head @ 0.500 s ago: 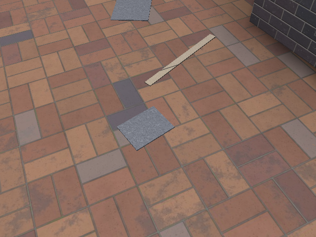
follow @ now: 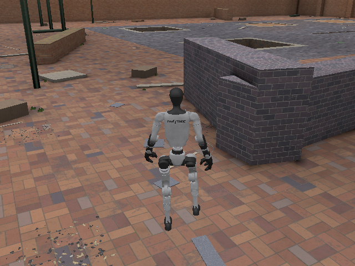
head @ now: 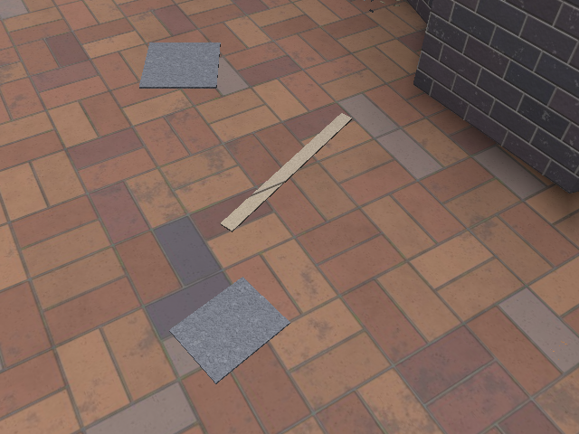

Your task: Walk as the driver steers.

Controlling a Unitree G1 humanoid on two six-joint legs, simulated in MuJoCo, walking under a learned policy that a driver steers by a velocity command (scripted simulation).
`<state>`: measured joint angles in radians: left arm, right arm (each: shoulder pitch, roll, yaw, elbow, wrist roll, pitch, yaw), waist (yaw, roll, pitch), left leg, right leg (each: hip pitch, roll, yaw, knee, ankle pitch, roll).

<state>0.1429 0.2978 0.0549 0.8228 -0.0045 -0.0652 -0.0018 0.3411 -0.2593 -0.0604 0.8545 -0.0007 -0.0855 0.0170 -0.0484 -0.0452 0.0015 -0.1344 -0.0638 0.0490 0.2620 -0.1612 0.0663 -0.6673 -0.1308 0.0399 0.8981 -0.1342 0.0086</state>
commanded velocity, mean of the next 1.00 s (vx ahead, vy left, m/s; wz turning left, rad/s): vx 0.50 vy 0.00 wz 0.00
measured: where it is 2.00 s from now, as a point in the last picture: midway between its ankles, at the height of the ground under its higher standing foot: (288, 229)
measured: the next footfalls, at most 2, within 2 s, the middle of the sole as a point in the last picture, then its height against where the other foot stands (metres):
right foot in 0.24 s outside the picture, level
left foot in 0.78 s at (247, 388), level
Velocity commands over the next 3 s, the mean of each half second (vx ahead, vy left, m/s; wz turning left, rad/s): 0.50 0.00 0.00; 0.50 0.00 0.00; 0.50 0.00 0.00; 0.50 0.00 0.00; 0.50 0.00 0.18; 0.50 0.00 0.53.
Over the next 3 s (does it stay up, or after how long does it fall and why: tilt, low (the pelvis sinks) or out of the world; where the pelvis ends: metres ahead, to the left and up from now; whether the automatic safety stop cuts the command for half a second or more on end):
stays up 1.64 0.04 -0.03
